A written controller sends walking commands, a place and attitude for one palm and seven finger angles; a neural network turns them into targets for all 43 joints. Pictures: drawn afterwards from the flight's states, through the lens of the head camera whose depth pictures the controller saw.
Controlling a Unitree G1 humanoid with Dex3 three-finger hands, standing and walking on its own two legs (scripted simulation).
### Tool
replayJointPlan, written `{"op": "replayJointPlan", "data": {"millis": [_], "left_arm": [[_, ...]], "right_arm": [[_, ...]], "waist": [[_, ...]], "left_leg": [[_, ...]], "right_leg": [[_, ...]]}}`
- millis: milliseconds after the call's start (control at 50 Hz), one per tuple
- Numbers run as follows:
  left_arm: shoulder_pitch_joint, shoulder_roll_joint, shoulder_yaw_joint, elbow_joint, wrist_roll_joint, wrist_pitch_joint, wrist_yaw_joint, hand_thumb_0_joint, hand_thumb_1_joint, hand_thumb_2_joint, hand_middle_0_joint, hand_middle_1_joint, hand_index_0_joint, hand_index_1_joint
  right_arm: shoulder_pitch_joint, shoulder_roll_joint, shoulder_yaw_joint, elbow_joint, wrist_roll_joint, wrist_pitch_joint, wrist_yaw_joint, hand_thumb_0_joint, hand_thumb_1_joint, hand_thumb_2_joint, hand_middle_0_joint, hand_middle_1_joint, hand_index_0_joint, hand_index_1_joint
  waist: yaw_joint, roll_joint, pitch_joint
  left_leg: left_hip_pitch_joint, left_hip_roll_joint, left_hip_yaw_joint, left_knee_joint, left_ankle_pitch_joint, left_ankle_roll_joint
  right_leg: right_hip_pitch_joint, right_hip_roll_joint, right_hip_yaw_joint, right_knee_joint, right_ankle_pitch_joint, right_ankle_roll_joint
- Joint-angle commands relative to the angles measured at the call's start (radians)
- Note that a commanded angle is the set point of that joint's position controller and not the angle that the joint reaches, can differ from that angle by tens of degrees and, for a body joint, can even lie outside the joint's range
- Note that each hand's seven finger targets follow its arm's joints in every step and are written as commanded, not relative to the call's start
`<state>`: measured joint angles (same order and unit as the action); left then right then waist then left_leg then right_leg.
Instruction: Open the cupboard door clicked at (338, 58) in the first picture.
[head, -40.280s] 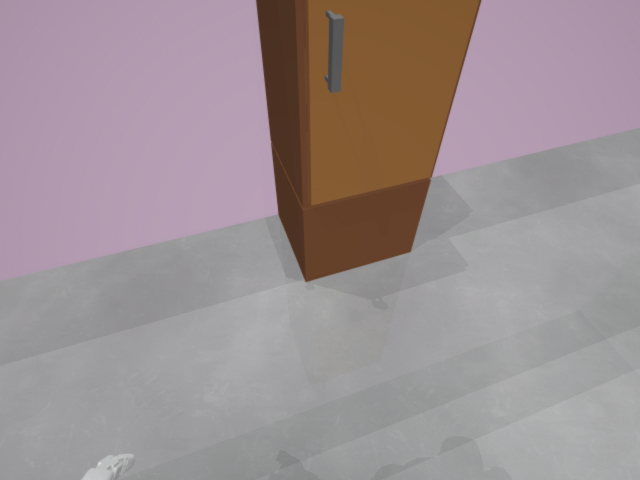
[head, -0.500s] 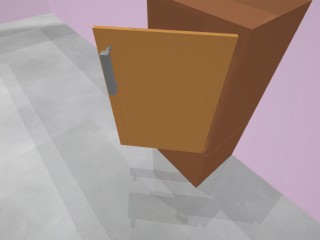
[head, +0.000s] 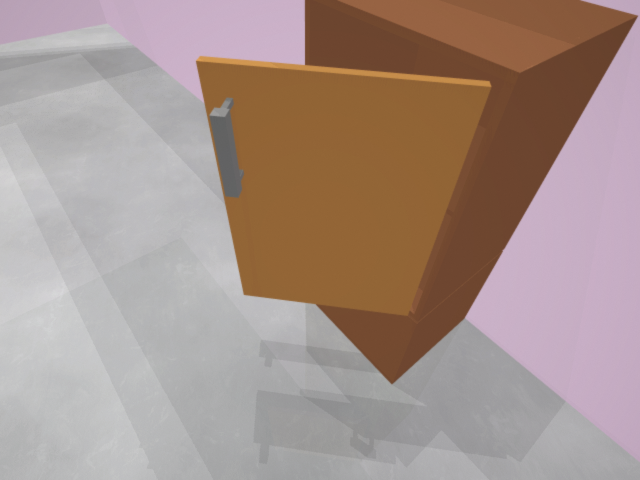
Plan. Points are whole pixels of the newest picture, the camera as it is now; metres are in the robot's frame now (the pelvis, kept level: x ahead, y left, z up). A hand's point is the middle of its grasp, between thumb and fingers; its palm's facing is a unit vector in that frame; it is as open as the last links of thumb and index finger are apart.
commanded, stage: look again from close up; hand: left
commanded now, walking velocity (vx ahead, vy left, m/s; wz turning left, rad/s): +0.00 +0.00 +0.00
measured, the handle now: (231, 148) +0.57 +0.18 +0.11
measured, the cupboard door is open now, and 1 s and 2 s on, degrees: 43 43 43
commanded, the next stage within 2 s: raise the hand with hooked fingers in 0.56 s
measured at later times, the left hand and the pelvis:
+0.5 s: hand out of the picture +0.04 +0.22 -0.17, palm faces -0.02 -0.97 -0.26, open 7.4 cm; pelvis +0.00 +0.01 +0.00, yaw +0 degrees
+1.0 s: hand (158, 417) +0.20 +0.21 -0.02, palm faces -0.02 -1.00 -0.07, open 8.1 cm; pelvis -0.01 +0.00 -0.05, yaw +1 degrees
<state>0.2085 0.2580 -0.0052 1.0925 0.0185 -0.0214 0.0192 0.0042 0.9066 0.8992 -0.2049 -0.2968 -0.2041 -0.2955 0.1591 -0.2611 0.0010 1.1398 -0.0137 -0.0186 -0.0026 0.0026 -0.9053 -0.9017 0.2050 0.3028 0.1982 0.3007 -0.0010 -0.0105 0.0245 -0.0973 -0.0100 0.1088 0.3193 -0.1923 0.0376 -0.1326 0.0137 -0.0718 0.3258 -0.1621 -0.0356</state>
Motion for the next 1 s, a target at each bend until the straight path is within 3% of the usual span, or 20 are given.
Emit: {"op": "replayJointPlan", "data": {"millis": [0,220,620,640,660,680,700,720,740,760,780,800,820,840,860,880,900,920,960,980], "left_arm": [[0.009,0.158,0.025,-0.039,-0.003,-0.016,0.013,0.0,0.9,0.9,-0.2,-0.3,-0.2,-0.3],[0.012,0.152,0.024,-0.031,-0.003,-0.016,0.014,0.0,0.9,0.9,-0.2,-0.3,-0.2,-0.3],[0.03,0.133,0.021,-0.016,-0.002,-0.01,0.014,0.0,0.9,0.9,-0.2,-0.3,-0.2,-0.3],[0.109,0.045,-0.003,0.008,0.006,-0.026,0.052,0.0,0.9,0.9,-0.2,-0.3,-0.2,-0.3],[-0.589,0.383,0.309,-1.394,-0.194,-0.227,0.021,0.0,0.877,0.89,-0.202,-0.315,-0.202,-0.315],[-0.164,0.305,0.246,-1.16,-0.132,-0.183,0.024,0.0,0.853,0.88,-0.203,-0.33,-0.203,-0.33],[-0.12,0.228,0.217,-1.047,-0.167,-0.148,0.064,0.0,0.83,0.87,-0.205,-0.345,-0.205,-0.345],[0.123,-0.008,0.105,-0.932,-0.199,-0.096,0.044,0.0,0.807,0.86,-0.207,-0.36,-0.207,-0.36],[-0.063,0.043,0.126,-1.111,-0.233,-0.143,0.019,0.0,0.783,0.85,-0.208,-0.375,-0.208,-0.375],[-0.05,0.088,0.186,-1.062,-0.231,-0.191,-0.006,0.0,0.76,0.84,-0.21,-0.39,-0.21,-0.39],[-0.016,0.068,0.19,-0.987,-0.234,-0.242,-0.035,0.0,0.737,0.83,-0.212,-0.405,-0.212,-0.405],[0.121,0.066,0.24,-0.879,-0.243,-0.287,-0.075,0.0,0.713,0.82,-0.213,-0.42,-0.213,-0.42],[0.195,0.004,0.205,-0.816,-0.259,-0.34,-0.13,0.0,0.69,0.81,-0.215,-0.435,-0.215,-0.435],[0.292,0.001,0.236,-0.741,-0.279,-0.395,-0.19,0.0,0.667,0.8,-0.217,-0.45,-0.217,-0.45],[0.348,-0.005,0.242,-0.71,-0.298,-0.455,-0.26,0.0,0.643,0.79,-0.218,-0.465,-0.218,-0.465],[0.356,0.012,0.248,-0.714,-0.309,-0.508,-0.329,0.0,0.62,0.78,-0.22,-0.48,-0.22,-0.48],[0.371,0.074,0.311,-0.676,-0.316,-0.541,-0.401,0.0,0.597,0.77,-0.222,-0.495,-0.222,-0.495],[0.31,0.119,0.324,-0.751,-0.324,-0.576,-0.47,0.0,0.573,0.76,-0.223,-0.51,-0.223,-0.51],[0.236,0.248,0.421,-0.83,-0.351,-0.589,-0.575,0.0,0.527,0.74,-0.227,-0.54,-0.227,-0.54],[0.192,0.278,0.455,-0.912,-0.377,-0.58,-0.597,0.0,0.503,0.73,-0.228,-0.555,-0.228,-0.555]], "right_arm": [[-0.005,-0.159,-0.03,-0.041,0.001,-0.016,-0.015,0.0,-0.9,-0.9,0.2,0.3,0.2,0.3],[0.007,-0.16,-0.028,-0.032,0.002,-0.018,-0.016,0.0,-0.9,-0.9,0.2,0.3,0.2,0.3],[0.029,-0.142,-0.026,-0.019,0.004,-0.021,-0.02,0.0,-0.9,-0.9,0.2,0.3,0.2,0.3],[0.025,-0.073,-0.001,-0.082,0.01,-0.032,-0.008,0.0,-0.9,-0.9,0.2,0.3,0.2,0.3],[0.069,-0.187,-0.04,-0.441,0.072,-0.143,-0.056,0.0,-0.9,-0.9,0.2,0.3,0.2,0.3],[-0.029,-0.142,-0.003,-0.42,0.063,-0.22,-0.079,0.0,-0.9,-0.9,0.2,0.3,0.2,0.3],[-0.01,-0.144,-0.019,-0.362,0.068,-0.239,-0.086,0.0,-0.9,-0.9,0.2,0.3,0.2,0.3],[0.041,-0.09,-0.026,-0.363,0.073,-0.24,-0.074,0.0,-0.9,-0.9,0.2,0.3,0.2,0.3],[0.008,-0.143,-0.026,-0.453,0.071,-0.257,-0.063,0.0,-0.9,-0.9,0.2,0.3,0.2,0.3],[0.008,-0.154,-0.046,-0.472,0.06,-0.27,-0.065,0.0,-0.9,-0.9,0.2,0.3,0.2,0.3],[0.008,-0.15,-0.048,-0.485,0.051,-0.276,-0.064,0.0,-0.9,-0.9,0.2,0.3,0.2,0.3],[0.016,-0.149,-0.057,-0.51,0.05,-0.277,-0.054,0.0,-0.9,-0.9,0.2,0.3,0.2,0.3],[0.003,-0.141,-0.054,-0.538,0.046,-0.279,-0.043,0.0,-0.9,-0.9,0.2,0.3,0.2,0.3],[-0.01,-0.14,-0.063,-0.564,0.044,-0.281,-0.037,0.0,-0.9,-0.9,0.2,0.3,0.2,0.3],[-0.023,-0.14,-0.07,-0.589,0.046,-0.284,-0.027,0.0,-0.9,-0.9,0.2,0.3,0.2,0.3],[-0.035,-0.145,-0.075,-0.624,0.047,-0.292,-0.016,0.0,-0.9,-0.9,0.2,0.3,0.2,0.3],[-0.027,-0.159,-0.086,-0.656,0.053,-0.292,-0.001,0.0,-0.9,-0.9,0.2,0.3,0.2,0.3],[-0.037,-0.168,-0.083,-0.687,0.051,-0.297,0.006,0.0,-0.9,-0.9,0.2,0.3,0.2,0.3],[-0.036,-0.174,-0.081,-0.734,0.06,-0.301,0.0,0.0,-0.9,-0.9,0.2,0.3,0.2,0.3],[-0.036,-0.17,-0.078,-0.76,0.059,-0.3,-0.007,0.0,-0.9,-0.9,0.2,0.3,0.2,0.3]], "waist": [[-0.002,0.022,-0.006],[-0.002,-0.002,-0.013],[0.0,0.013,-0.003],[0.01,0.07,0.036],[-0.076,0.173,-0.422],[0.024,0.284,-0.313],[0.003,0.27,-0.246],[-0.028,0.142,-0.139],[-0.041,0.127,-0.031],[-0.046,0.059,-0.021],[-0.048,-0.015,0.047],[-0.011,-0.063,0.067],[0.003,-0.166,0.072],[0.032,-0.249,0.051],[0.042,-0.282,0.027],[0.048,-0.262,-0.018],[0.068,-0.169,-0.048],[0.062,-0.101,-0.12],[0.06,-0.036,-0.254],[0.065,0.01,-0.322]], "left_leg": [[-0.028,0.15,-0.149,-0.074,0.087,-0.009],[-0.014,0.151,-0.153,-0.082,0.11,-0.008],[-0.011,0.153,-0.156,-0.098,0.102,-0.008],[-0.069,0.175,-0.094,0.086,0.257,-0.022],[0.17,0.004,-0.164,0.034,0.286,-0.068],[0.164,0.052,-0.119,0.013,0.39,-0.051],[0.066,0.051,-0.117,0.014,0.253,-0.083],[0.03,0.065,-0.137,-0.005,0.135,-0.073],[-0.059,0.052,-0.161,0.02,0.002,-0.057],[-0.109,0.05,-0.175,0.054,-0.085,-0.051],[-0.191,0.033,-0.179,0.09,-0.142,-0.045],[-0.256,0.021,-0.174,0.124,-0.16,-0.048],[-0.323,0.012,-0.163,0.17,-0.173,-0.046],[-0.4,0.0,-0.143,0.234,-0.178,-0.044],[-0.458,-0.011,-0.123,0.296,-0.175,-0.044],[-0.501,-0.021,-0.106,0.352,-0.164,-0.044],[-0.508,-0.031,-0.096,0.393,-0.122,-0.053],[-0.523,-0.036,-0.091,0.431,-0.096,-0.05],[-0.544,-0.033,-0.083,0.494,-0.065,-0.035],[-0.536,-0.031,-0.082,0.511,-0.044,-0.027]], "right_leg": [[0.003,-0.155,0.153,-0.054,0.113,-0.006],[0.01,-0.158,0.147,-0.054,0.127,-0.003],[0.004,-0.153,0.14,-0.051,0.096,0.003],[-0.055,-0.174,0.127,0.049,0.281,0.021],[0.077,-0.034,0.063,0.089,0.229,0.011],[-0.002,-0.031,0.038,0.13,0.049,-0.019],[-0.052,-0.03,0.009,0.145,-0.055,-0.013],[-0.126,-0.019,-0.012,0.134,-0.068,0.0],[-0.155,-0.03,-0.01,0.121,-0.078,0.007],[-0.197,-0.033,-0.013,0.119,-0.108,0.01],[-0.259,-0.029,-0.021,0.131,-0.152,0.012],[-0.288,-0.024,-0.027,0.155,-0.189,0.004],[-0.342,-0.016,-0.036,0.201,-0.227,0.004],[-0.379,-0.012,-0.029,0.246,-0.269,0.002],[-0.405,-0.013,-0.012,0.283,-0.288,0.001],[-0.409,-0.021,0.013,0.318,-0.278,-0.001],[-0.387,-0.03,0.038,0.359,-0.224,-0.017],[-0.375,-0.038,0.053,0.396,-0.174,-0.018],[-0.347,-0.047,0.107,0.435,-0.13,-0.011],[-0.331,-0.047,0.12,0.447,-0.115,-0.005]]}}
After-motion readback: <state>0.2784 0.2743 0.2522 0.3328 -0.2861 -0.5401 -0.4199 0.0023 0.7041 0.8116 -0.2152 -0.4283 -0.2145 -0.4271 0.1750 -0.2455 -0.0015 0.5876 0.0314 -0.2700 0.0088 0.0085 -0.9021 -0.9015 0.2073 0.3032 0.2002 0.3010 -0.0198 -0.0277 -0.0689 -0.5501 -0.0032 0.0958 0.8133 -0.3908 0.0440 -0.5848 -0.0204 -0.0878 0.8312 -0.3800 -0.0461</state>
